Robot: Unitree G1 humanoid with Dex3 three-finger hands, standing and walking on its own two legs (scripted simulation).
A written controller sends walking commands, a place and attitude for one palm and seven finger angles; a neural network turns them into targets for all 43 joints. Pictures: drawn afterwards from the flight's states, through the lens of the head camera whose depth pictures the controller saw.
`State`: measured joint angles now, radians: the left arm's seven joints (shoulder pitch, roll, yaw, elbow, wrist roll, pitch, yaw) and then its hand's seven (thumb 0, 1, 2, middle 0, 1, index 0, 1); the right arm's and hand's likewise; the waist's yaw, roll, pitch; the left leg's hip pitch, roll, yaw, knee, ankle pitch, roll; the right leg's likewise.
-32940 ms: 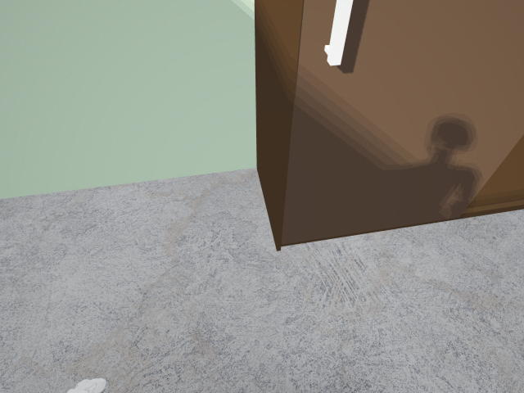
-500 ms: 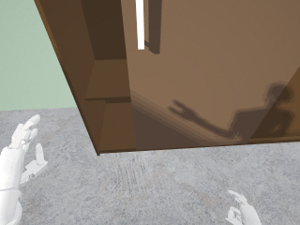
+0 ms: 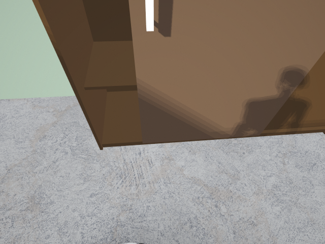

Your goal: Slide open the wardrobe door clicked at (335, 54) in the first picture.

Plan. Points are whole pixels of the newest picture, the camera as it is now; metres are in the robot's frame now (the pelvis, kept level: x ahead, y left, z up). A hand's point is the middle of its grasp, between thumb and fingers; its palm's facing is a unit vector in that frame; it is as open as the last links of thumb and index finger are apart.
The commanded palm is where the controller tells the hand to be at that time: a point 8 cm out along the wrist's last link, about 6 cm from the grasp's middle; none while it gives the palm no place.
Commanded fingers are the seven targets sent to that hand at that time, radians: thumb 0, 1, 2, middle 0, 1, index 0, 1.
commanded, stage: let the arm hang, fingers relaxed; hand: left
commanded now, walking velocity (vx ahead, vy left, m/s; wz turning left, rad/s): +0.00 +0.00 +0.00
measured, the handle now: out of the picture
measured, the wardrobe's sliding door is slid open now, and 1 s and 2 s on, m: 0.28 0.28 0.28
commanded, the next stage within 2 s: look to check the result in 0.54 s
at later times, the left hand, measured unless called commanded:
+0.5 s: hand out of the picture +0.03 +0.19 -0.18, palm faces -0.04 -0.98 -0.20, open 7.4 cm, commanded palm none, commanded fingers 0.00 0.90 0.90 -0.20 -0.30 -0.20 -0.30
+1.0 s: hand out of the picture +0.01 +0.18 -0.18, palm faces -0.04 -0.98 -0.18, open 7.4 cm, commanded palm none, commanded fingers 0.00 0.90 0.90 -0.20 -0.30 -0.20 -0.30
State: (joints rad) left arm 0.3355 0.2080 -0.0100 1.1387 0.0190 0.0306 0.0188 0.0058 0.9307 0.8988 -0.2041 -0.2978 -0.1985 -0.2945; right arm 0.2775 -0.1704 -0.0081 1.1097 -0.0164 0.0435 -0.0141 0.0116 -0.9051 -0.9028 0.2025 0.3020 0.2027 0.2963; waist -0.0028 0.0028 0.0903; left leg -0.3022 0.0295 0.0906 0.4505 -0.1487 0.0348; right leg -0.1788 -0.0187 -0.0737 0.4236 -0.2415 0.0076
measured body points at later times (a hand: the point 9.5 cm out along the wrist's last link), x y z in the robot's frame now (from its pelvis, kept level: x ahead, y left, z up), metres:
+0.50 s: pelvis +0.00 +0.01 +0.00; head +0.02 +0.01 +0.45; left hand +0.04 +0.24 -0.16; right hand +0.01 -0.22 -0.16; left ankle +0.06 +0.10 -0.74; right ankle -0.01 -0.13 -0.74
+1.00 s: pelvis +0.01 +0.01 +0.00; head +0.04 +0.01 +0.45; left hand +0.02 +0.23 -0.16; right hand +0.02 -0.22 -0.16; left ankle +0.06 +0.10 -0.74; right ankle -0.01 -0.13 -0.74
